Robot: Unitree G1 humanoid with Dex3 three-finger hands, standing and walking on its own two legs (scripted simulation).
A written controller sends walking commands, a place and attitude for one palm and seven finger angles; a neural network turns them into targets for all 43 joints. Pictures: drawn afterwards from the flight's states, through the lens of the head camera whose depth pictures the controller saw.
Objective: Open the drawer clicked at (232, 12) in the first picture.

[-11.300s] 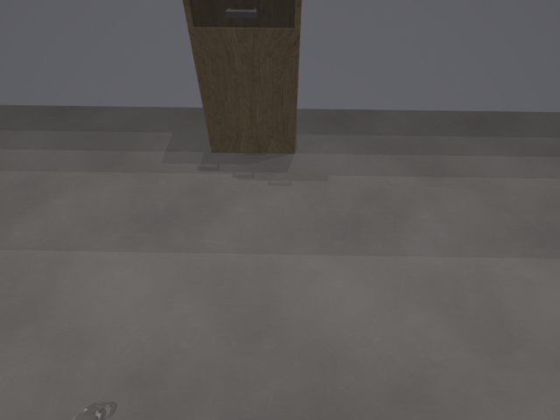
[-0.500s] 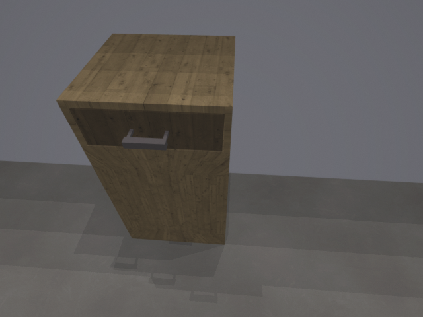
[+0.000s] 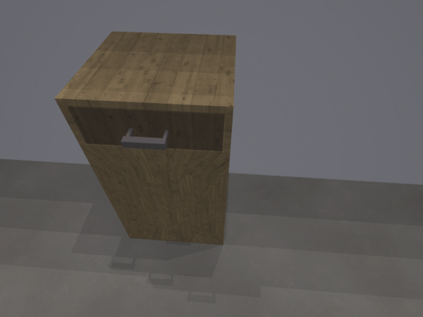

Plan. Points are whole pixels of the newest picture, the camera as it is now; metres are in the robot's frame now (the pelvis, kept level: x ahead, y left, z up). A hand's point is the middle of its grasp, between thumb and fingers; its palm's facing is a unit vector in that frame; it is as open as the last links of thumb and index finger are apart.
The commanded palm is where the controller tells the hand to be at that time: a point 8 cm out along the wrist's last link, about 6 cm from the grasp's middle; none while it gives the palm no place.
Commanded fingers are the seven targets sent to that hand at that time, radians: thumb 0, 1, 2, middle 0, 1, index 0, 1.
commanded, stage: come to a stop and stand still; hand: left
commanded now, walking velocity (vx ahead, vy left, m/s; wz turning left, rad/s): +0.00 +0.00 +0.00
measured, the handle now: (146, 137) +0.57 +0.22 -0.02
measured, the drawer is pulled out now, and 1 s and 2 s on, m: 0.00 0.00 0.00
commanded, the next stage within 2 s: look again from close up in 0.74 s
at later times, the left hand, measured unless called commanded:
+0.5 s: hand out of the picture +0.01 +0.15 -0.17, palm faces +0.02 -0.98 -0.19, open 7.3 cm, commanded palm none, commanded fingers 0.00 0.90 0.90 -0.20 -0.30 -0.20 -0.30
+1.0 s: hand out of the picture +0.01 +0.13 -0.17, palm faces +0.05 -0.98 -0.17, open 7.3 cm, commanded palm none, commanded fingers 0.00 0.90 0.90 -0.20 -0.30 -0.20 -0.30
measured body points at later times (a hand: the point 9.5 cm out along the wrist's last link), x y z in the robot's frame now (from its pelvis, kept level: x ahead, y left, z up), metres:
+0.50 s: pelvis +0.02 -0.02 +0.00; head +0.03 -0.02 +0.45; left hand +0.01 +0.20 -0.16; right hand +0.00 -0.22 -0.16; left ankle -0.04 +0.09 -0.74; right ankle +0.01 -0.12 -0.74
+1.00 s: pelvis +0.03 -0.03 +0.00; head +0.04 -0.03 +0.45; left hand +0.00 +0.18 -0.16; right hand +0.01 -0.23 -0.16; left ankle -0.04 +0.09 -0.74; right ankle +0.01 -0.12 -0.74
